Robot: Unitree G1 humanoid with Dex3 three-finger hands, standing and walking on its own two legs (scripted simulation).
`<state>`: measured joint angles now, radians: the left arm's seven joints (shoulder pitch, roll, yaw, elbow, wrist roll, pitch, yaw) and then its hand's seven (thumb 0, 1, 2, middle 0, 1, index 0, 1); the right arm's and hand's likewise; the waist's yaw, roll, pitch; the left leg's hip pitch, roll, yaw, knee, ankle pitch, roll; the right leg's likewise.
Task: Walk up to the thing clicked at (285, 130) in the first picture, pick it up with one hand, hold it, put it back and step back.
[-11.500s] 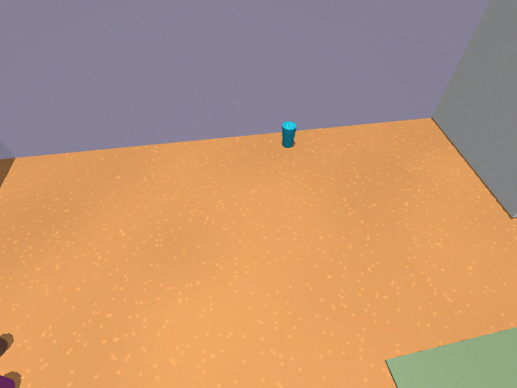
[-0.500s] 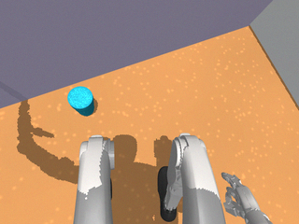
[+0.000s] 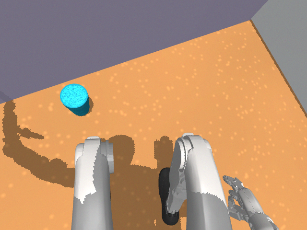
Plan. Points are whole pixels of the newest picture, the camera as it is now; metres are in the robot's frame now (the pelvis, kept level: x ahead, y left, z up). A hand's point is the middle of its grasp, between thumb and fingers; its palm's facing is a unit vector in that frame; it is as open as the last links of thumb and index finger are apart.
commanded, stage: approach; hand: left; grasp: from the side
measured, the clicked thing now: (78, 102) +0.48 +0.23 -0.29
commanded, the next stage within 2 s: close in in 0.40 s
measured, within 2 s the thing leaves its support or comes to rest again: neither
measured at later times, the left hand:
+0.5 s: hand (39, 111) +0.41 +0.32 -0.19, palm faces +0.11 -0.99 +0.02, open 17.5 cm
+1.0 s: hand (69, 114) +0.43 +0.25 -0.25, palm faces +0.12 -0.99 +0.00, open 17.6 cm
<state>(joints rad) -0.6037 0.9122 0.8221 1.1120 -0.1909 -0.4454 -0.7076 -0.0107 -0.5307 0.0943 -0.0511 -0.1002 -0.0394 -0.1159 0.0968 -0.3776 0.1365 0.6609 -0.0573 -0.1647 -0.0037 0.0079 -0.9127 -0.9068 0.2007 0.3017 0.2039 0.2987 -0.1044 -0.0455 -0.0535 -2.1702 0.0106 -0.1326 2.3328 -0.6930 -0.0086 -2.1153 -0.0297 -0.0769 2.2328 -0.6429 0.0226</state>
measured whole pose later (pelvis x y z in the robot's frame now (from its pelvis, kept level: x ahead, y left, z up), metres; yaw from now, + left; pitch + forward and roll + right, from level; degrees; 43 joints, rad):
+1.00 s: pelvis -0.02 +0.02 -0.08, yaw -8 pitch +12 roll -17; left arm -0.62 0.81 0.54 1.48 -0.11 -1.09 -0.20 -0.01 -0.57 0.04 -0.06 -0.08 -0.06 -0.08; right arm -0.15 -0.40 0.49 0.58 -0.35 -0.03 0.13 0.00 -0.94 -0.91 0.20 0.30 0.20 0.30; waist -0.25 -0.25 0.29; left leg -2.21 0.01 -0.34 2.67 -0.70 0.00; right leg -2.07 0.04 -0.22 2.40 -0.57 0.07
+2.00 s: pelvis -0.02 +0.02 -0.08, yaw -11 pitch +11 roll -19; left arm -0.70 0.89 0.50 1.55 -0.04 -1.14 0.06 0.00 -0.12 0.65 -0.63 -0.76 -0.57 -0.78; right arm -0.19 -0.38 0.56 0.55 -0.39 0.04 0.14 0.00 -0.89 -0.90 0.20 0.30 0.20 0.30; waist -0.28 -0.29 0.34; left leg -2.20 0.02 -0.39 2.68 -0.73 0.00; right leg -2.06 0.06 -0.26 2.37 -0.56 0.08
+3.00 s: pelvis +0.00 +0.01 -0.04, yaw -4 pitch +25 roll -12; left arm -0.57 0.57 0.40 0.94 -0.11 -0.73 -0.11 -0.02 -0.49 1.01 -0.73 -1.01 -0.66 -1.03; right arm 0.02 -0.31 0.23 0.60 -0.16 0.07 0.12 0.00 -0.90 -0.90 0.20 0.30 0.20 0.30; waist -0.15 -0.07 0.02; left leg -2.24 0.01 -0.21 2.49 -0.71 0.00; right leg -2.15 -0.01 -0.14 2.32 -0.63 0.04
